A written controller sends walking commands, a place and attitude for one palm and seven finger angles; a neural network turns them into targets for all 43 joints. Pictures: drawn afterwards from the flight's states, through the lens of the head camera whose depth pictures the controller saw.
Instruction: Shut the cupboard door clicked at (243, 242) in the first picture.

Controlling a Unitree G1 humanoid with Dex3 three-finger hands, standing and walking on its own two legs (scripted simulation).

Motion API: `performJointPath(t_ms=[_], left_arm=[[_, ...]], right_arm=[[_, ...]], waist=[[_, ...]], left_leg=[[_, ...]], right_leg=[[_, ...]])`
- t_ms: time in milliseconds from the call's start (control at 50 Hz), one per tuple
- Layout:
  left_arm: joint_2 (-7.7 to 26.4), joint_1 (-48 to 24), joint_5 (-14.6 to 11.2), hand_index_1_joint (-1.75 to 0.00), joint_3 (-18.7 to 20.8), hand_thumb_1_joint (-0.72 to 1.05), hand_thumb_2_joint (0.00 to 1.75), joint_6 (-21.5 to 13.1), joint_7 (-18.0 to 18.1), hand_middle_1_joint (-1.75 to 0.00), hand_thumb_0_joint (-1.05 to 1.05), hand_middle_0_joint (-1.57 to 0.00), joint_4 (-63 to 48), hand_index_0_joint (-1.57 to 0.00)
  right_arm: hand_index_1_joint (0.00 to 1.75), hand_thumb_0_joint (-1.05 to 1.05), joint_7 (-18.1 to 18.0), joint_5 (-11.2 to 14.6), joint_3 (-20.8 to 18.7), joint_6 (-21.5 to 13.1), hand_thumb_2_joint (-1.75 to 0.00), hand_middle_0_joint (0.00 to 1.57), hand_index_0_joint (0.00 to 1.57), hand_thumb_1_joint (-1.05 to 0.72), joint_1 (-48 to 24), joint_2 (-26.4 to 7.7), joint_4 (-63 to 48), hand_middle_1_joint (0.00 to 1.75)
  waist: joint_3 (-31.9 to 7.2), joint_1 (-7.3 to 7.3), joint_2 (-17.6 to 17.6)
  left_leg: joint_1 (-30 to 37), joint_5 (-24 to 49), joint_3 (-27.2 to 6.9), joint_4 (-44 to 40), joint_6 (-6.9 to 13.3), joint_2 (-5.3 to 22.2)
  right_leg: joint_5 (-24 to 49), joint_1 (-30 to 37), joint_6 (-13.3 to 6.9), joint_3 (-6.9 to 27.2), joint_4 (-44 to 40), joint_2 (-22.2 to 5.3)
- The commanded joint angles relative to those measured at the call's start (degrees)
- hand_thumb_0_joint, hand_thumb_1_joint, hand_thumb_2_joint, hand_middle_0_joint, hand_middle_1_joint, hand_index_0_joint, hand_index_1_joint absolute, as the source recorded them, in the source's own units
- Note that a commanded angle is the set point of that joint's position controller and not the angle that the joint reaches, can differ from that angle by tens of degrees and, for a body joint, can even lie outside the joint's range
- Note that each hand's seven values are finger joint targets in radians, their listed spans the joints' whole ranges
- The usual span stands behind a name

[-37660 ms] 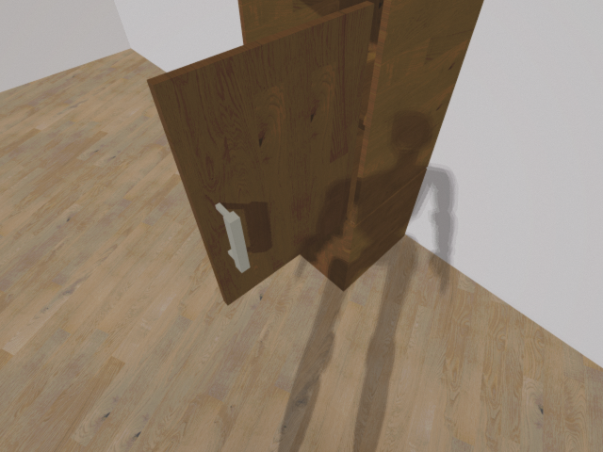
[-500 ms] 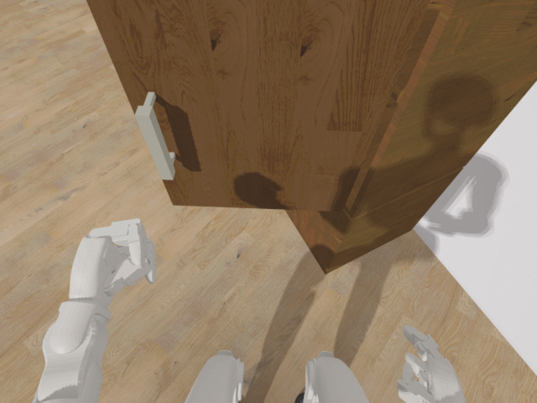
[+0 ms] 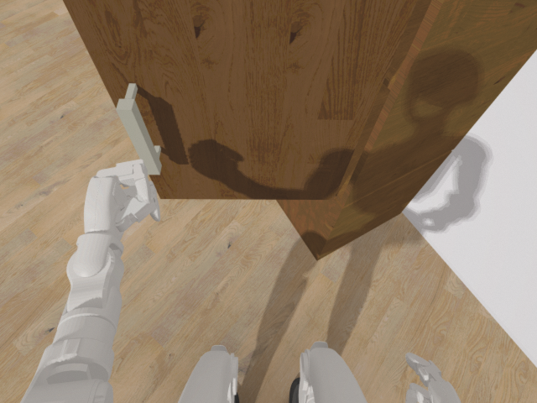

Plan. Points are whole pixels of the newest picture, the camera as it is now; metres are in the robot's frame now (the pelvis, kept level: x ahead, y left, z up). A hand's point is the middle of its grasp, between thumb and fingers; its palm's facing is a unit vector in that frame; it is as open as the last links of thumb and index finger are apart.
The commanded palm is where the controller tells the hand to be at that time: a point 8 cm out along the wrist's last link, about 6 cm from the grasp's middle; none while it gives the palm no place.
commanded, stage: bring the fist close to the handle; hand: left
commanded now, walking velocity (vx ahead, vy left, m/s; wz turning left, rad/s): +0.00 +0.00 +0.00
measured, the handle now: (144, 132) +0.53 +0.22 +0.03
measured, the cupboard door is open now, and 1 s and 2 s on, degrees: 61 59 45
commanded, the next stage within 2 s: push the door shut along its arc in 0.50 s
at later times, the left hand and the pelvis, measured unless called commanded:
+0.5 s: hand (157, 184) +0.43 +0.18 +0.03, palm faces +0.02 -1.00 -0.03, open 3.2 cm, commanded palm +0.40 +0.23 +0.03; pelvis +0.00 +0.00 +0.00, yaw +0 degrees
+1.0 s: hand (160, 161) +0.47 +0.18 +0.04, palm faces -0.07 -1.00 -0.03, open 3.2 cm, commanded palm +0.46 +0.22 +0.03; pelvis +0.00 +0.00 -0.01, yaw +0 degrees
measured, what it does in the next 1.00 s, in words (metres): stands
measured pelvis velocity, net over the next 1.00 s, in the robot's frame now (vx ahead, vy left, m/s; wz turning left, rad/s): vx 0.00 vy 0.00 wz -0.01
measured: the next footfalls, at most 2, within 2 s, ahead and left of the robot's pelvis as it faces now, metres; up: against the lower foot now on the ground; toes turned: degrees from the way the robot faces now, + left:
none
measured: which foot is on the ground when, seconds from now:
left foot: down 0.00-1.00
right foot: down 0.00-1.00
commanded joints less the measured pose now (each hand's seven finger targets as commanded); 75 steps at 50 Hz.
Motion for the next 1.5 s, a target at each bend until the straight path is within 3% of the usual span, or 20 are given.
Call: performJointPath(t_ms=[0,80,140,180,240,340,440,520,560,600,680,840,980,1140,1200,1220,1280,1340,1420,1480], left_arm=[[8.4,-23.4,-0.1,-1.50,1.0,0.90,0.90,-4.2,-0.6,-1.50,0.00,-1.30,-6.8,-1.30],[12.4,-30.2,0.6,-1.50,4.7,0.90,0.90,-4.2,0.0,-1.50,0.00,-1.30,0.9,-1.30],[15.6,-26.9,0.8,-1.50,8.1,0.90,0.90,-5.5,0.0,-1.50,0.00,-1.30,-0.1,-1.30],[13.4,-24.2,0.4,-1.50,6.6,0.90,0.90,-5.5,-0.7,-1.50,0.00,-1.30,0.2,-1.30],[14.4,-23.3,0.1,-1.50,7.4,0.90,0.90,-5.1,-1.4,-1.50,0.00,-1.30,1.3,-1.30],[15.4,-28.4,-0.1,-1.50,7.4,0.90,0.90,-6.7,-1.8,-1.50,0.00,-1.30,-2.9,-1.30],[12.4,-29.5,-0.1,-1.50,4.7,0.90,0.90,-7.6,-1.8,-1.50,0.00,-1.30,-1.3,-1.30],[15.0,-28.1,0.3,-1.50,6.9,0.90,0.90,-6.9,-1.4,-1.50,0.00,-1.30,0.6,-1.30],[12.4,-28.3,0.7,-1.50,4.8,0.90,0.90,-6.5,-1.5,-1.50,0.00,-1.30,1.3,-1.30],[14.1,-28.3,0.9,-1.50,5.9,0.90,0.90,-6.6,-1.3,-1.50,0.00,-1.30,1.2,-1.30],[16.7,-36.5,1.6,-1.50,6.2,0.90,0.90,-7.0,-2.5,-1.50,0.00,-1.30,4.0,-1.30],[19.1,-40.1,1.0,-1.50,7.0,0.90,0.90,-5.6,-7.0,-1.50,0.00,-1.30,9.6,-1.30],[18.1,-47.6,1.6,-1.50,4.1,0.90,0.90,-4.0,-9.2,-1.50,0.00,-1.30,11.7,-1.30],[23.0,-55.7,2.7,-1.50,5.4,0.90,0.90,-3.5,-10.4,-1.50,0.00,-1.30,14.5,-1.30],[21.0,-58.6,3.4,-1.50,2.9,0.90,0.90,-2.9,-10.7,-1.50,0.00,-1.30,15.1,-1.30],[21.3,-59.7,3.1,-1.50,3.2,0.90,0.90,-2.8,-10.8,-1.50,0.00,-1.30,15.7,-1.30],[25.3,-62.2,4.0,-1.50,5.2,0.90,0.90,-1.9,-10.9,-1.50,0.00,-1.30,17.7,-1.30],[25.8,-63.5,4.7,-1.50,5.1,0.90,0.90,-1.7,-11.1,-1.50,0.00,-1.30,18.0,-1.30],[29.4,-65.3,5.0,-1.50,7.3,0.90,0.90,0.5,-11.6,-1.50,0.00,-1.30,22.0,-1.30],[31.4,-67.4,6.1,-1.50,7.7,0.90,0.90,1.3,-12.0,-1.50,0.00,-1.30,21.0,-1.30]], right_arm=[[0.30,0.00,-0.6,0.3,-3.6,-1.6,-0.90,0.20,0.20,-0.90,4.5,-9.3,-4.6,0.30],[0.30,0.00,-0.7,0.1,-3.4,-0.7,-0.90,0.20,0.20,-0.90,5.9,-9.6,-3.3,0.30],[0.30,0.00,-0.2,-0.3,-3.5,-0.2,-0.90,0.20,0.20,-0.90,6.3,-9.5,-4.5,0.30],[0.30,0.00,0.3,-0.1,-3.6,0.4,-0.90,0.20,0.20,-0.90,6.6,-9.2,-4.9,0.30],[0.30,0.00,0.4,0.3,-3.6,1.2,-0.90,0.20,0.20,-0.90,7.0,-9.3,-4.9,0.30],[0.30,0.00,-0.1,0.2,-3.8,1.4,-0.90,0.20,0.20,-0.90,7.1,-9.3,-4.5,0.30],[0.30,0.00,-0.1,0.0,-4.0,1.1,-0.90,0.20,0.20,-0.90,7.3,-9.5,-3.1,0.30],[0.30,0.00,-0.2,0.0,-3.8,1.4,-0.90,0.20,0.20,-0.90,7.3,-9.7,-3.6,0.30],[0.30,0.00,0.0,0.0,-3.6,1.6,-0.90,0.20,0.20,-0.90,6.8,-9.2,-3.8,0.30],[0.30,0.00,0.1,0.0,-3.7,1.8,-0.90,0.20,0.20,-0.90,6.9,-9.6,-3.9,0.30],[0.30,0.00,-0.4,-0.1,-3.3,1.9,-0.90,0.20,0.20,-0.90,7.0,-9.7,-3.0,0.30],[0.30,0.00,-0.3,0.1,-3.3,2.2,-0.90,0.20,0.20,-0.90,8.6,-10.6,-2.5,0.30],[0.30,0.00,-0.1,0.2,-3.2,2.9,-0.90,0.20,0.20,-0.90,10.3,-11.0,-2.1,0.30],[0.30,0.00,-0.2,0.1,-2.8,3.1,-0.90,0.20,0.20,-0.90,12.1,-12.1,-0.7,0.30],[0.30,0.00,0.1,-0.1,-2.6,2.9,-0.90,0.20,0.20,-0.90,12.7,-12.0,-0.4,0.30],[0.30,0.00,0.0,-0.2,-2.5,2.7,-0.90,0.20,0.20,-0.90,13.3,-12.2,-0.4,0.30],[0.30,0.00,-0.1,-0.2,-2.1,2.8,-0.90,0.20,0.20,-0.90,13.7,-12.8,-0.1,0.30],[0.30,0.00,0.2,-0.5,-2.1,2.7,-0.90,0.20,0.20,-0.90,14.4,-12.9,0.0,0.30],[0.30,0.00,0.1,-0.4,-1.4,2.9,-0.90,0.20,0.20,-0.90,15.4,-13.1,-0.3,0.30],[0.30,0.00,0.3,-0.5,-1.2,3.0,-0.90,0.20,0.20,-0.90,15.7,-13.1,-0.7,0.30]], waist=[[-22.1,-2.03,3.2],[-21.9,-2.82,0.9],[-28.4,0.18,4.4],[-28.0,-0.43,1.9],[-25.2,-0.97,-0.6],[-25.9,-1.52,2.6],[-24.8,-2.70,3.4],[-24.7,-1.93,2.4],[-23.8,-2.02,3.4],[-24.5,-1.86,2.7],[-23.0,-3.87,3.0],[-27.6,-4.17,5.3],[-26.6,-7.09,4.8],[-26.8,-8.57,7.7],[-27.1,-9.84,9.9],[-26.8,-10.42,8.5],[-27.0,-10.77,8.9],[-29.3,-10.73,12.0],[-27.1,-11.94,9.5],[-29.4,-12.06,11.2]], left_leg=[[13.3,15.9,-3.0,-11.0,-0.9,0.3],[9.4,13.5,-2.8,-10.0,-0.3,0.0],[11.6,18.0,-2.3,-10.1,-0.7,-0.2],[10.7,19.6,-1.7,-9.9,-0.4,-0.1],[7.8,17.5,-1.2,-10.2,0.0,-0.1],[9.3,15.8,-1.3,-10.3,0.1,-0.1],[12.5,16.4,-2.2,-10.3,-0.2,0.2],[10.6,15.9,-2.1,-10.4,0.0,-0.1],[10.8,15.4,-2.0,-10.8,-0.2,-0.1],[11.4,16.0,-2.2,-10.7,-0.3,0.1],[9.4,14.2,-2.3,-9.4,0.1,0.0],[12.2,19.3,-3.3,-7.9,-0.2,0.3],[10.8,17.4,-3.8,-7.0,0.5,0.4],[11.5,15.4,-5.2,-6.7,0.4,0.8],[12.5,14.5,-5.5,-6.5,0.4,0.8],[12.7,15.0,-6.0,-6.5,0.5,0.8],[10.0,13.1,-5.9,-5.8,0.7,1.0],[12.8,16.1,-6.5,-5.4,0.3,1.2],[8.1,14.9,-6.0,-4.2,1.0,1.3],[7.7,16.4,-5.7,-3.3,1.1,1.4]], right_leg=[[12.5,13.0,-0.3,2.6,-8.3,1.1],[11.3,13.5,0.0,3.2,-8.4,1.1],[15.3,17.1,-0.5,3.4,-7.0,1.2],[18.0,18.9,-0.1,3.7,-7.5,1.3],[17.4,19.8,0.2,4.2,-8.4,1.4],[15.3,18.8,0.1,4.6,-8.8,1.2],[14.4,15.0,0.1,3.6,-8.9,1.4],[14.2,16.6,-0.1,3.6,-8.7,1.5],[14.0,15.9,0.0,3.6,-8.8,1.3],[14.3,16.0,-0.1,3.5,-8.6,1.4],[13.3,14.6,0.1,4.1,-8.5,1.3],[16.1,12.7,-0.4,3.4,-6.7,1.6],[14.0,10.2,-0.2,3.5,-7.2,1.8],[10.1,6.0,-0.7,2.9,-7.1,2.2],[8.9,3.6,-0.8,2.6,-7.0,2.3],[9.0,3.1,-0.9,2.2,-6.8,2.5],[7.7,3.0,-0.8,2.5,-6.5,2.4],[9.0,1.3,-1.1,2.1,-5.8,2.5],[8.4,1.8,-1.0,2.3,-5.6,3.0],[9.6,2.6,-0.8,2.5,-5.1,3.0]])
